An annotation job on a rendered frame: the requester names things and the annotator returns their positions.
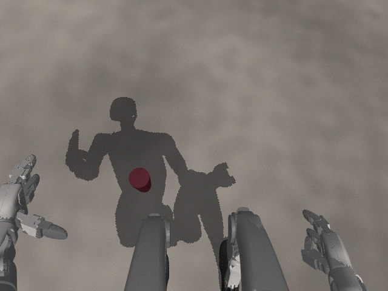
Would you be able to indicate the right robot foot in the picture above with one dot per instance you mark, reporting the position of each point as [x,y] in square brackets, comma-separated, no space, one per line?
[223,265]

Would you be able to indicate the left robot arm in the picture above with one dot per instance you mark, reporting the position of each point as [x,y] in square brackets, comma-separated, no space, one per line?
[8,271]

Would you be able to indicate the cup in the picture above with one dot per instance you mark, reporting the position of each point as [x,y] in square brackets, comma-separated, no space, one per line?
[139,178]

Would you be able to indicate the left robot hand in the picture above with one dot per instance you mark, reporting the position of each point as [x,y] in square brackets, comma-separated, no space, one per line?
[14,197]

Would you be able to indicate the right robot hand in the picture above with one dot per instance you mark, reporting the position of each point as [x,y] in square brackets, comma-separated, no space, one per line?
[332,252]

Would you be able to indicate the right robot arm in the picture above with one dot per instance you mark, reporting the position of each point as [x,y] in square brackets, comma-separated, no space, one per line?
[345,279]

